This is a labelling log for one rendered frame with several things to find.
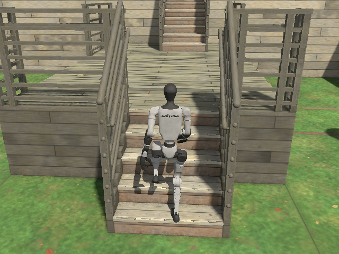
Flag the right robot upper arm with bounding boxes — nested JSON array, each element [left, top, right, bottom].
[[181, 106, 191, 135]]

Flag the robot left hand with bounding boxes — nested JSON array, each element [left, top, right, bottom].
[[140, 156, 152, 172]]

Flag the left robot upper arm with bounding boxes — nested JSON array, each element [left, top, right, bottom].
[[147, 106, 159, 137]]

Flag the robot right forearm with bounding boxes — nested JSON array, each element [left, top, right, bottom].
[[182, 129, 191, 140]]

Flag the robot torso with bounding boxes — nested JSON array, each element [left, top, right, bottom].
[[158, 106, 182, 159]]

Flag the robot right hand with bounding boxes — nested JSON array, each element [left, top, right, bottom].
[[177, 134, 187, 143]]

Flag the right robot thigh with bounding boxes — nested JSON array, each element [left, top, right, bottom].
[[172, 149, 187, 187]]

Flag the robot left forearm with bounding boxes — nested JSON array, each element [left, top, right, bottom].
[[141, 129, 152, 157]]

